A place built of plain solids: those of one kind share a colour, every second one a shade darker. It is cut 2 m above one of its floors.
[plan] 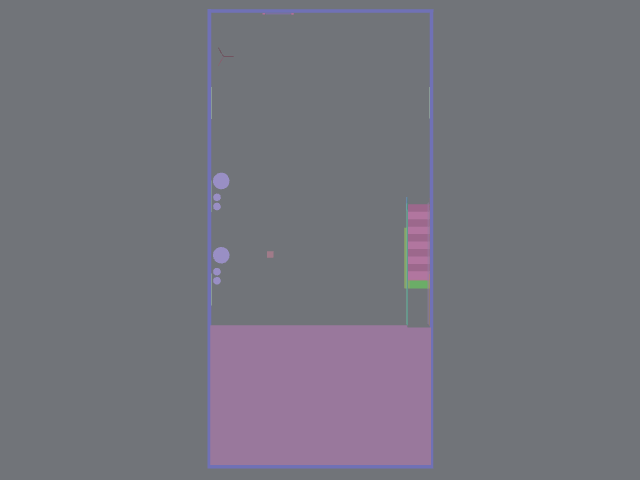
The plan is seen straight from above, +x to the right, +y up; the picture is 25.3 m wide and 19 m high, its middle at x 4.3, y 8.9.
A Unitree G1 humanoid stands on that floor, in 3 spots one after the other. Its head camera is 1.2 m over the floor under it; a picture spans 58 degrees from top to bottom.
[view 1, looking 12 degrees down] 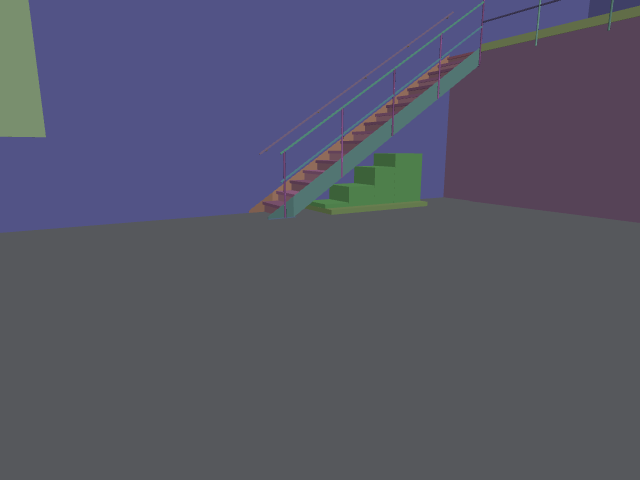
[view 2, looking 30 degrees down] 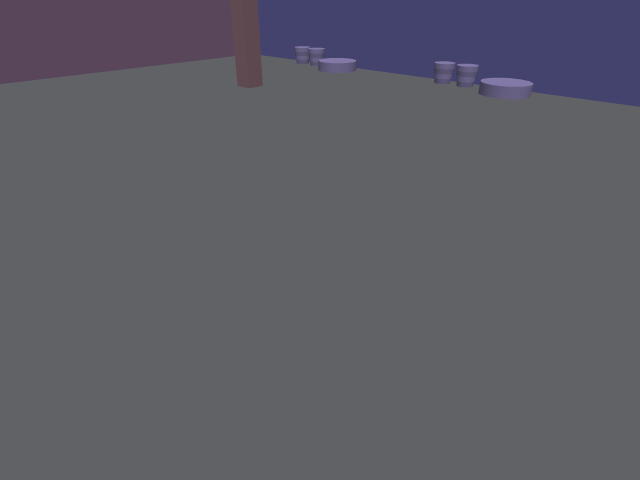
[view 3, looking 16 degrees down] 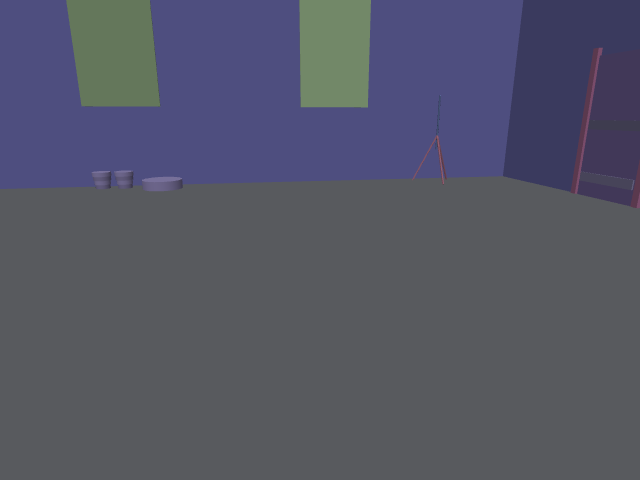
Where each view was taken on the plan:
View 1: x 1.00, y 13.61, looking -31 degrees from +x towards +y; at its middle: ground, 5.77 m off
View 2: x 6.42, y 13.51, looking -137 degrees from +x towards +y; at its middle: ground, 2.40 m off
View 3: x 8.17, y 12.61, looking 170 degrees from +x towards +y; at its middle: ground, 4.35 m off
